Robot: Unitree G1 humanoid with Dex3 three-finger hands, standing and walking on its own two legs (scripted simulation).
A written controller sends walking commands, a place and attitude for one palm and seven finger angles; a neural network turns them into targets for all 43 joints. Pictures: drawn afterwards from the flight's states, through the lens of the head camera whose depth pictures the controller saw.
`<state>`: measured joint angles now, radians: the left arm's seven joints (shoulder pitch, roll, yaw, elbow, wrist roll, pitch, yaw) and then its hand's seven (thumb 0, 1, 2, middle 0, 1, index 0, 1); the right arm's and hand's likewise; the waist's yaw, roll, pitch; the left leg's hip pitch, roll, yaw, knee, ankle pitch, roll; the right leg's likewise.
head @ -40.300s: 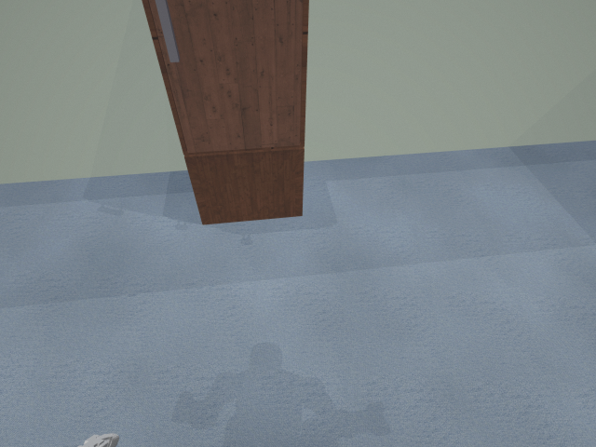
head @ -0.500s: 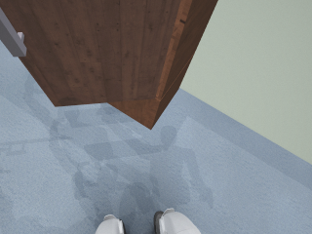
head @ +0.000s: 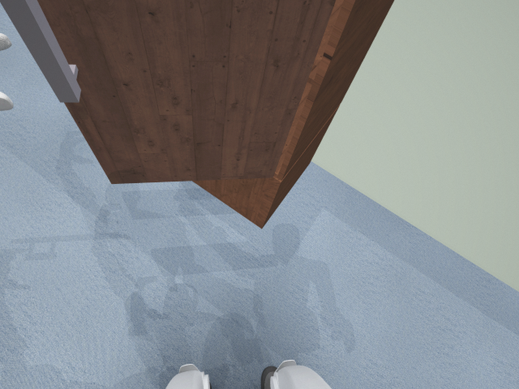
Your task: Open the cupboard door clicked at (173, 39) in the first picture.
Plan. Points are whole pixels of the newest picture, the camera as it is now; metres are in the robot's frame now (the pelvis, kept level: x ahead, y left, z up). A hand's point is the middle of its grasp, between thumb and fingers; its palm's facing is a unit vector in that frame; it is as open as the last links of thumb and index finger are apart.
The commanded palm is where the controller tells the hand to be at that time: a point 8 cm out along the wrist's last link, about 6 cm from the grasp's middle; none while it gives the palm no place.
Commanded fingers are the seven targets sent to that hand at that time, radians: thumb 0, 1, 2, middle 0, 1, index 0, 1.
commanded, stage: move the hooked fingers beside the handle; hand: left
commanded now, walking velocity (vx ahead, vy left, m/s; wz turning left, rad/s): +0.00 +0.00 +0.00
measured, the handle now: (46, 33) +0.57 +0.24 +0.14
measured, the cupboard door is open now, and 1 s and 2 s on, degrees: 41 41 41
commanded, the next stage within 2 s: slide the fingers in behind the handle in 0.66 s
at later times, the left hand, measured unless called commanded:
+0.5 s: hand out of the picture +0.51 +0.31 +0.15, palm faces +0.04 -1.00 +0.01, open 14.0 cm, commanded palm +0.51 +0.34 +0.14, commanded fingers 0.00 -0.50 0.30 -0.30 -1.20 -0.30 -1.20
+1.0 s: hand out of the picture +0.53 +0.29 +0.15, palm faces +0.02 -1.00 +0.02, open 14.0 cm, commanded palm +0.51 +0.32 +0.14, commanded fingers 0.00 -0.50 0.30 -0.30 -1.20 -0.30 -1.20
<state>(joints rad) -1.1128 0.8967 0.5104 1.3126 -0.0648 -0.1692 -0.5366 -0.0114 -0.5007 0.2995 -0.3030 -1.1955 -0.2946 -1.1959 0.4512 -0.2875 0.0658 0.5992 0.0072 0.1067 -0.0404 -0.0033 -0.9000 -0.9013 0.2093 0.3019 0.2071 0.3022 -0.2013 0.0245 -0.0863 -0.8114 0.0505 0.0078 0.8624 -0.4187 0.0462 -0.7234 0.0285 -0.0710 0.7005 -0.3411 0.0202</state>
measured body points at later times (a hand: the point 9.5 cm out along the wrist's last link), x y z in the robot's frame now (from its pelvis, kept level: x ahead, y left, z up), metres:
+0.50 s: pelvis -0.02 -0.01 -0.01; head +0.13 +0.03 +0.41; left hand +0.50 +0.36 +0.15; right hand -0.07 -0.28 -0.09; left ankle -0.02 +0.08 -0.70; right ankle -0.02 -0.14 -0.70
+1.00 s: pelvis -0.01 +0.00 +0.00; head +0.13 +0.04 +0.42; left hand +0.52 +0.34 +0.15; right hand -0.05 -0.26 -0.09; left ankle -0.02 +0.08 -0.70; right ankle -0.02 -0.14 -0.70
